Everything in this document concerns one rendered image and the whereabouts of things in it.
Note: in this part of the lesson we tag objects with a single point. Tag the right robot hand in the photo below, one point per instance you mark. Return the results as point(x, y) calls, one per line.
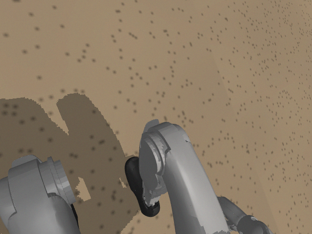
point(232, 213)

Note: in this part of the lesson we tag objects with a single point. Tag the right robot arm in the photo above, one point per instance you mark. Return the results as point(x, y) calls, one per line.
point(250, 225)

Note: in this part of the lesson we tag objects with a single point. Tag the right robot foot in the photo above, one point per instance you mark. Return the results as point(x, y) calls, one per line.
point(135, 183)

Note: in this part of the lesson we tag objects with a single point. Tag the left robot foot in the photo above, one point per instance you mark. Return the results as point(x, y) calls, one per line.
point(75, 214)

